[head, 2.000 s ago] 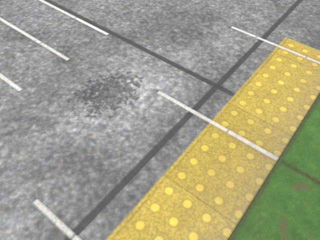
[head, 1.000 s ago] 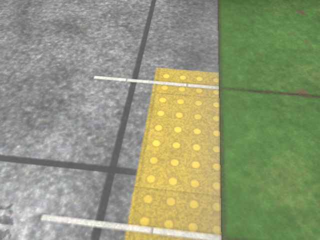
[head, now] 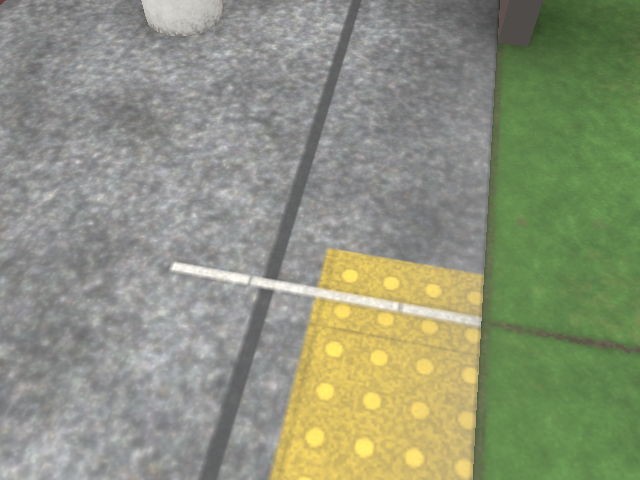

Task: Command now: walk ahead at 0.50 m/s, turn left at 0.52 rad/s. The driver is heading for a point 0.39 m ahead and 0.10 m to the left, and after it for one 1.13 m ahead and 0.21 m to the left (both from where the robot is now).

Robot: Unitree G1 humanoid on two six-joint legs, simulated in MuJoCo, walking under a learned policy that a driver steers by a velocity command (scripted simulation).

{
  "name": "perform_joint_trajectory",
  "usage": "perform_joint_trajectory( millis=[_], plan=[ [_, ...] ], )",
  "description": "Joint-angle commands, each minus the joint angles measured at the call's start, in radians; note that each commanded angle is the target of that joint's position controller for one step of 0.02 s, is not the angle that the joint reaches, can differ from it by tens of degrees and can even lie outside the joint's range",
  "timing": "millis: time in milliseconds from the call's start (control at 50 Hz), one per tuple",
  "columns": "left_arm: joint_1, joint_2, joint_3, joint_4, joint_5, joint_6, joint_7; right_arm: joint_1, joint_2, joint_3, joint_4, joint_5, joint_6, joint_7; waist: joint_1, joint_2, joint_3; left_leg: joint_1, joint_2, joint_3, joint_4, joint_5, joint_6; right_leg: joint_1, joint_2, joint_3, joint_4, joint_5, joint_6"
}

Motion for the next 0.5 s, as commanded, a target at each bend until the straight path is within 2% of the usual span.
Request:
perform_joint_trajectory(
  millis=[20, 40, 60, 100, 140, 200, 240, 300, 360, 380, 400, 420, 440, 460, 480, 500],
  plan=[
    [-0.102, 0.125, 0.010, -0.153, -0.023, -0.083, -0.014, 0.233, -0.167, -0.052, -0.020, -0.001, -0.015, -0.016, -0.113, 0.024, -0.223, 0.707, 0.312, -0.610, -0.335, -0.013, 0.234, -0.631, -0.025, 0.153, 0.256, 0.092, -0.040],
    [-0.114, 0.131, 0.016, -0.147, 0.006, -0.083, -0.006, 0.163, -0.134, -0.042, -0.036, -0.002, -0.013, -0.019, -0.071, -0.009, -0.155, 0.558, 0.277, -0.520, -0.347, 0.096, 0.214, -0.569, -0.054, 0.145, 0.168, 0.134, -0.034],
    [-0.094, 0.140, 0.024, -0.147, 0.016, -0.072, -0.005, 0.125, -0.113, -0.033, -0.056, -0.015, -0.013, -0.023, -0.032, 0.013, -0.137, 0.457, 0.254, -0.469, -0.369, 0.186, 0.211, -0.491, -0.073, 0.152, 0.128, 0.161, -0.027],
    [-0.066, 0.121, 0.025, -0.148, 0.023, -0.047, -0.005, 0.104, -0.116, -0.034, -0.070, -0.015, -0.013, -0.030, -0.001, 0.024, -0.114, 0.356, 0.229, -0.415, -0.403, 0.268, 0.217, -0.439, -0.079, 0.136, 0.048, 0.177, -0.001],
    [-0.096, 0.093, 0.016, -0.160, 0.029, -0.032, -0.002, 0.120, -0.143, -0.041, -0.066, -0.011, -0.015, -0.042, -0.001, 0.020, -0.085, 0.280, 0.203, -0.350, -0.419, 0.326, 0.210, -0.432, -0.068, 0.111, -0.059, 0.243, 0.029],
    [-0.210, 0.060, 0.000, -0.186, 0.029, -0.032, -0.005, 0.155, -0.161, -0.048, -0.054, -0.001, -0.007, -0.058, -0.043, 0.047, -0.062, 0.230, 0.137, -0.279, -0.409, 0.264, 0.154, -0.387, -0.028, 0.096, -0.300, 0.468, 0.048],
    [-0.281, 0.055, -0.004, -0.200, 0.019, -0.038, -0.014, 0.188, -0.161, -0.048, -0.045, 0.002, 0.001, -0.063, -0.077, 0.068, -0.063, 0.225, 0.123, -0.282, -0.392, 0.194, 0.127, -0.333, 0.010, 0.088, -0.431, 0.576, 0.051],
    [-0.337, 0.083, 0.004, -0.219, 0.005, -0.049, -0.027, 0.236, -0.159, -0.048, -0.030, 0.008, 0.012, -0.066, -0.096, 0.084, -0.061, 0.292, 0.154, -0.364, -0.339, 0.116, 0.113, -0.309, 0.033, 0.114, -0.527, 0.573, 0.039],
    [-0.289, 0.123, 0.026, -0.213, 0.016, -0.063, -0.032, 0.223, -0.155, -0.051, -0.037, 0.002, 0.031, -0.076, -0.056, 0.123, -0.076, 0.382, 0.154, -0.437, -0.189, 0.260, 0.065, -0.249, 0.059, 0.120, -0.600, 0.485, -0.006],
    [-0.225, 0.131, 0.034, -0.197, 0.023, -0.069, -0.028, 0.192, -0.140, -0.047, -0.052, 0.003, 0.035, -0.078, -0.013, 0.124, -0.107, 0.376, 0.118, -0.426, -0.108, 0.312, 0.032, -0.153, 0.054, 0.102, -0.657, 0.551, -0.030],
    [-0.137, 0.166, 0.044, -0.191, 0.041, -0.074, -0.022, 0.175, -0.099, -0.034, -0.077, -0.005, 0.033, -0.077, 0.028, 0.094, -0.206, 0.313, 0.066, -0.387, 0.058, 0.279, -0.012, 0.044, -0.042, 0.160, -0.636, 0.684, -0.081],
    [-0.026, 0.233, 0.057, -0.190, 0.056, -0.066, -0.014, 0.239, -0.045, -0.017, -0.101, -0.027, 0.029, -0.078, 0.032, -0.102, -0.349, 0.098, -0.037, -0.275, 0.359, -0.136, -0.076, 0.350, -0.277, 0.377, -0.554, 1.027, -0.181],
    [0.019, 0.241, 0.061, -0.157, 0.037, -0.041, -0.021, 0.384, -0.066, -0.010, -0.109, -0.006, 0.024, -0.072, -0.016, -0.378, -0.484, -0.129, -0.076, -0.219, 0.613, -0.551, -0.117, 0.531, -0.475, 0.723, -0.585, 0.962, -0.345],
    [-0.032, 0.158, 0.043, -0.190, 0.023, -0.026, -0.017, 0.369, -0.158, -0.033, -0.079, 0.008, 0.034, -0.072, 0.000, -0.220, -0.407, -0.189, 0.005, -0.243, 0.712, -0.468, -0.142, 0.437, -0.431, 0.681, -0.626, 0.766, -0.319],
    [-0.077, 0.106, 0.026, -0.204, 0.024, -0.011, -0.008, 0.251, -0.188, -0.044, -0.098, 0.009, 0.051, -0.074, 0.024, -0.136, -0.285, -0.215, 0.032, -0.190, 0.730, -0.393, -0.158, 0.320, -0.369, 0.510, -0.641, 0.709, -0.271],
    [-0.128, 0.090, 0.016, -0.203, 0.029, 0.001, -0.007, 0.197, -0.180, -0.047, -0.110, 0.002, 0.069, -0.079, 0.010, -0.078, -0.203, -0.197, 0.062, -0.164, 0.697, -0.348, -0.169, 0.188, -0.314, 0.400, -0.666, 0.719, -0.250]
  ],
)
Velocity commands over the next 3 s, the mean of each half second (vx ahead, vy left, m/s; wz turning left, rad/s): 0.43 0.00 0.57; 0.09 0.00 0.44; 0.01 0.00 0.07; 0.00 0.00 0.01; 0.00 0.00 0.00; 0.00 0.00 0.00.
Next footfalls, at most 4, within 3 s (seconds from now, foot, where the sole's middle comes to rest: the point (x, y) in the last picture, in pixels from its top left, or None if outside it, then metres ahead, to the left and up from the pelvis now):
0.40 right None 0.43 -0.10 -0.75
0.84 left None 0.34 0.15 -0.75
1.18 right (378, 474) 0.44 -0.08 -0.75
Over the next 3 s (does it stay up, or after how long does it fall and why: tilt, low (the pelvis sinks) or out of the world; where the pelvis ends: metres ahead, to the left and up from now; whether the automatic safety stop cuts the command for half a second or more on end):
stays up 0.37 0.01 0.02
